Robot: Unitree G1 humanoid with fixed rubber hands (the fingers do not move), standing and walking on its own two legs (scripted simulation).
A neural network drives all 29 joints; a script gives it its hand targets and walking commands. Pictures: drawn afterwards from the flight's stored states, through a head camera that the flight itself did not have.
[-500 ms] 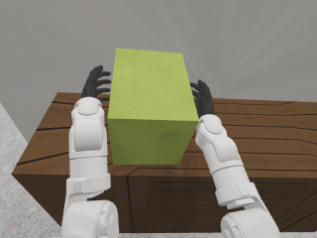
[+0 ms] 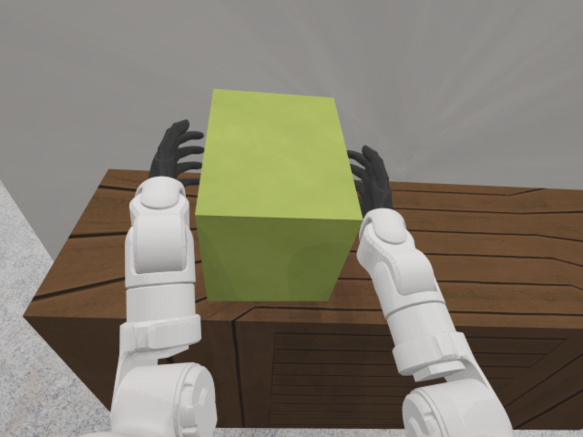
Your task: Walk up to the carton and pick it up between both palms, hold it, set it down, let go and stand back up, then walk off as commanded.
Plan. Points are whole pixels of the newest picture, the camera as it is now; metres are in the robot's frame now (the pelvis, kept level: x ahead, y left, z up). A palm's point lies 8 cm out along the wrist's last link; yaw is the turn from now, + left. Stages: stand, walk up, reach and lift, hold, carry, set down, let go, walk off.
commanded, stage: hold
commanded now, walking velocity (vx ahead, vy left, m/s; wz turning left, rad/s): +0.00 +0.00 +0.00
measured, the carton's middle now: (271, 197) +0.40 +0.01 +0.14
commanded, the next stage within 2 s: none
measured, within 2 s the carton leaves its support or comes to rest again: neither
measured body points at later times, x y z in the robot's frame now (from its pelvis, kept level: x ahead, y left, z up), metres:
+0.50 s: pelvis +0.00 +0.00 +0.00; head -0.03 +0.03 +0.45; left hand +0.38 +0.14 +0.20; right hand +0.37 -0.12 +0.17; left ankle +0.02 +0.13 -0.75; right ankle +0.03 -0.11 -0.75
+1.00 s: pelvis +0.01 +0.00 +0.00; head -0.02 +0.03 +0.45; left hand +0.39 +0.14 +0.19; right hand +0.37 -0.13 +0.16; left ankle +0.02 +0.13 -0.75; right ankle +0.03 -0.11 -0.75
